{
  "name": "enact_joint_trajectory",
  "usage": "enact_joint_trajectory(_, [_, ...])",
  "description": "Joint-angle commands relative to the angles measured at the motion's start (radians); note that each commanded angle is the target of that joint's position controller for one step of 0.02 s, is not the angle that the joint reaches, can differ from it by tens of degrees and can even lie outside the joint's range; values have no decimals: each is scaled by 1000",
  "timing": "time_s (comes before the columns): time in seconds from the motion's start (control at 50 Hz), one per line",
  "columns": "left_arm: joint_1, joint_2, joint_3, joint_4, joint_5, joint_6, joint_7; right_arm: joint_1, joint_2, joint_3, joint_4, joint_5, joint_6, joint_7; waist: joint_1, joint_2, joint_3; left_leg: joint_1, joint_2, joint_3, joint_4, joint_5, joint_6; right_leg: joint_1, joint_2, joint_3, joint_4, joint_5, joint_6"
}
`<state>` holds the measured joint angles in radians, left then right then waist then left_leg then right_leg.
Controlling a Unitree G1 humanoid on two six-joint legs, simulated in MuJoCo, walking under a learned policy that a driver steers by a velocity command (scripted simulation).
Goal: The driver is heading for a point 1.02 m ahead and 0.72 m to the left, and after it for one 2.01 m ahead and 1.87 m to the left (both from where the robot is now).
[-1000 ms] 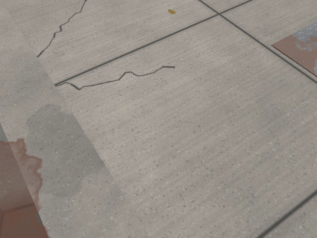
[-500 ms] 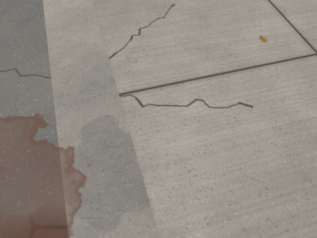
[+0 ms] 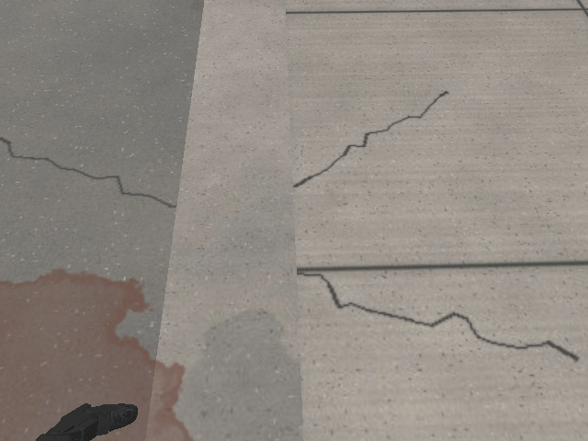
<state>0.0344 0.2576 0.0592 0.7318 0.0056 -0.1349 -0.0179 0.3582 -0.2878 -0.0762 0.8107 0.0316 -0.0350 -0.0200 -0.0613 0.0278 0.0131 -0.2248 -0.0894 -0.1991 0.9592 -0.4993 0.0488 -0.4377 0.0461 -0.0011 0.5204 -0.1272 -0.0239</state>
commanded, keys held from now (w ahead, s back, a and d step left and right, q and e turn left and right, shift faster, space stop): w+q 1.00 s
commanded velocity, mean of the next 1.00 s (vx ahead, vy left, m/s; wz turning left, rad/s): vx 0.50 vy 0.00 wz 0.60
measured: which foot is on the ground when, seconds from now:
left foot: up 0.00-0.44, down 0.46-0.94, up 0.96-1.00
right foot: down 0.00-0.44, up 0.46-0.90, down 0.92-1.00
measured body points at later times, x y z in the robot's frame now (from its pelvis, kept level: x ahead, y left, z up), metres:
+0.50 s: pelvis +0.26 +0.07 -0.01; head +0.30 +0.09 +0.44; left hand +0.21 +0.36 -0.14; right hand +0.54 -0.11 -0.08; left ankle +0.33 +0.18 -0.73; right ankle +0.11 -0.12 -0.67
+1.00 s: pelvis +0.54 +0.14 +0.00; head +0.56 +0.16 +0.45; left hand +0.57 +0.47 -0.08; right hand +0.75 -0.06 -0.11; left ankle +0.35 +0.17 -0.66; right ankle +0.67 +0.10 -0.72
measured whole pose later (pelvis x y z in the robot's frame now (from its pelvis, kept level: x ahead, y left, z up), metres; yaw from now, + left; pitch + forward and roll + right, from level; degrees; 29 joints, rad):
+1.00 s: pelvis +0.54 +0.14 +0.00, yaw +36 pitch +2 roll -1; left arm 0.08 0.28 0.05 0.70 0.01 -0.11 -0.03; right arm 0.37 -0.30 -0.07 0.71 0.03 -0.02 -0.02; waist -0.05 0.02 0.01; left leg -0.26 -0.08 -0.18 1.02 -0.52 0.03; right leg -0.44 0.03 -0.01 0.56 -0.16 -0.02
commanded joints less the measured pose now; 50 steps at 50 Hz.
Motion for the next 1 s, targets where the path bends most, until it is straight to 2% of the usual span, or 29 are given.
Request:
enact_joint_trajectory(0.02, [200, 119, 39, -15, -6, 19, 11, -47, -157, -24, -111, 1, -15, 1, 135, -114, -113, -555, 122, 45, 361, 67, -27, 569, -397, 516, -237, -283, -178])
enact_joint_trajectory(0.04, [161, 101, 31, -7, -1, 25, 10, -87, -141, -26, -126, -10, -14, 4, 114, -91, -37, -532, 150, 56, 310, 118, -29, 445, -353, 411, -268, -178, -164])
enact_joint_trajectory(0.06, [144, 86, 24, -1, 7, 24, 12, -88, -124, -29, -131, -11, -10, 8, 89, -112, -15, -490, 181, 58, 269, 152, -26, 374, -320, 329, -292, -105, -149])
enact_joint_trajectory(0.1, [141, 92, 27, 15, 2, 17, 10, -72, -75, -21, -139, 0, 2, 16, 72, -137, -4, -451, 205, 85, 220, 177, -29, 310, -297, 225, -340, -28, -153])
enact_joint_trajectory(0.14, [151, 123, 37, 31, -2, 10, 11, -104, -58, -15, -166, -4, 10, 17, 70, -116, 4, -481, 219, 93, 155, 222, -41, 307, -309, 157, -371, 57, -174])
enact_joint_trajectory(0.26, [180, 174, 50, 54, -7, 25, 20, -241, -37, 1, -212, -7, -3, 46, 114, -85, 20, -457, 206, 158, -159, 510, -41, 362, -279, -62, -377, 204, -142])
enact_joint_trajectory(0.32, [231, 200, 55, 74, -18, 40, 22, -328, -33, 6, -250, -6, -4, 64, 144, -82, 47, -443, 187, 204, -267, 515, -24, 426, -302, -109, -363, 216, -125])
enact_joint_trajectory(0.36, [246, 220, 61, 84, -28, 53, 22, -354, -46, 2, -273, -6, -1, 73, 137, -90, 59, -435, 170, 227, -310, 444, 1, 487, -326, -133, -323, 304, -109])
enact_joint_trajectory(0.4, [240, 252, 70, 82, -37, 67, 28, -312, -80, -16, -278, -12, 4, 76, 93, -121, 16, -333, 110, 281, -329, 335, 41, 527, -331, -171, -198, 619, -89])
enact_joint_trajectory(0.42, [235, 264, 73, 80, -41, 75, 31, -227, -112, -34, -262, -12, 8, 75, 38, -129, -36, -214, 68, 307, -346, 302, 68, 522, -321, -193, -63, 765, -76])
enact_joint_trajectory(0.44, [224, 252, 66, 76, -42, 81, 36, -60, -161, -65, -216, -9, 12, 66, -53, -106, -120, 23, 24, 314, -410, 365, 106, 438, -288, -224, 147, 774, -46])
enact_joint_trajectory(0.46, [246, 199, 44, 59, -12, 76, 38, 102, -245, -97, -178, -6, 22, 44, -112, 15, -214, 339, 145, 103, -420, 373, 167, 175, -247, -226, 464, 433, 0])
enact_joint_trajectory(0.48, [328, 63, -2, -7, 18, 46, 20, 48, -349, -102, -194, 0, 9, 43, 28, 262, -316, 628, 389, -482, -529, 190, 359, -260, -40, -104, 793, -465, 49])
enact_joint_trajectory(0.5, [206, 156, 12, -15, -21, 10, 7, 84, -252, -75, -218, -7, -5, 48, -64, 132, -386, 646, 418, -606, -649, 93, 357, -368, -51, 87, 877, -461, 32])
enact_joint_trajectory(0.52, [125, 192, 21, -43, -51, -7, 1, 49, -203, -58, -205, -15, -19, 52, -65, 91, -238, 542, 391, -461, -663, 180, 311, -432, -90, 80, 849, -361, 12])
enact_joint_trajectory(0.54, [124, 176, 15, -39, -36, -14, 7, -12, -179, -49, -208, -12, -25, 51, -17, 8, -163, 392, 348, -349, -661, 280, 278, -380, -131, 81, 760, -276, 7])
enact_joint_trajectory(0.56, [130, 180, 20, -28, -9, -11, 14, -80, -150, -39, -219, -15, -24, 48, 26, -10, -108, 254, 310, -258, -671, 389, 256, -308, -158, 80, 676, -232, 18])
enact_joint_trajectory(0.58, [153, 186, 25, -25, -2, 0, 13, -119, -134, -30, -236, -28, -25, 43, 62, 15, -91, 163, 288, -213, -692, 464, 252, -238, -175, 87, 638, -200, 26])
enact_joint_trajectory(0.64, [157, 153, 20, -30, 10, 31, 13, -128, -145, -32, -231, -25, -31, 28, 87, 12, -63, 28, 254, -135, -729, 585, 261, -182, -162, 60, 522, -143, 70])
enact_joint_trajectory(0.74, [-28, 97, -5, -80, 7, 33, 6, -58, -172, -41, -194, -14, -22, 4, 21, 36, -12, -51, 174, -46, -716, 487, 193, -116, -93, 44, 152, 170, 98])
enact_joint_trajectory(0.78, [-83, 103, -5, -98, -4, 27, -3, -19, -179, -43, -175, -10, -19, 3, -4, 45, -7, -47, 183, -75, -703, 433, 177, -71, -65, 45, 72, 223, 93])
enact_joint_trajectory(0.84, [-96, 141, 9, -112, -11, 17, -12, 12, -164, -40, -156, -4, -11, 1, -1, 65, -8, 38, 216, -162, -621, 382, 159, -53, -55, 79, -5, 169, 68])
enact_joint_trajectory(0.88, [-54, 160, 21, -107, -14, 10, -13, 2, -163, -42, -154, -7, -4, -2, 26, 98, -14, 75, 230, -214, -559, 402, 143, 0, -50, 77, -24, 72, 39])
enact_joint_trajectory(0.9, [14, 168, 30, -90, -12, 5, -10, -11, -148, -37, -157, -7, -1, -1, 64, 106, -34, 70, 208, -214, -508, 428, 125, 89, -44, 58, -61, 64, 18])
enact_joint_trajectory(0.92, [114, 198, 46, -73, 0, 0, -3, -15, -109, -23, -165, -12, -2, 1, 113, 89, -108, 31, 156, -175, -373, 461, 91, 264, -88, 82, -64, 64, -20])
enact_joint_trajectory(0.94, [268, 256, 60, -62, 13, -1, 5, 1, -51, 0, -185, -30, -4, 2, 164, -40, -256, -102, 85, -81, -82, 282, 48, 527, -269, 261, -49, 28, -80])
enact_joint_trajectory(0.96, [332, 316, 76, -24, 18, 14, -3, 139, -22, 10, -212, 7, -13, 3, 93, -406, -351, -452, -19, 19, 222, -116, -10, 788, -466, 755, -175, -243, -235])
enact_joint_trajectory(0.98, [299, 211, 53, -47, -7, 18, -7, 115, -131, -9, -179, 14, -11, -1, 119, -260, -262, -561, 62, -8, 345, -67, -27, 738, -461, 785, -221, -448, -212])
enact_joint_trajectory(1.0, [262, 159, 39, -55, -9, 26, 0, 2, -175, -22, -192, 5, -6, 1, 145, -165, -144, -585, 94, 22, 366, 30, -34, 621, -421, 613, -229, -412, -170])
Velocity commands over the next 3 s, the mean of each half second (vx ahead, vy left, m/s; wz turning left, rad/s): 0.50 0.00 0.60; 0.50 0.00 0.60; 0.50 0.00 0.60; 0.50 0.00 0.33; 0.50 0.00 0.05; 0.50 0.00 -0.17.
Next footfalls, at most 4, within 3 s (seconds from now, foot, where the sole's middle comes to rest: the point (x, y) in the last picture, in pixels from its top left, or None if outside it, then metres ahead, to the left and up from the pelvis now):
0.46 left None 0.37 0.19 -0.76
0.92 right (239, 345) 0.71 0.12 -0.76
1.44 left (77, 345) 0.73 0.51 -0.76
1.96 right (45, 238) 1.07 0.66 -0.76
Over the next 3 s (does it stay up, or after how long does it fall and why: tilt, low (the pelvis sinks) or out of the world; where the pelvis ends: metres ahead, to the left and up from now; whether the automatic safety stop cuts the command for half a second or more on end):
stays up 1.16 1.08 0.00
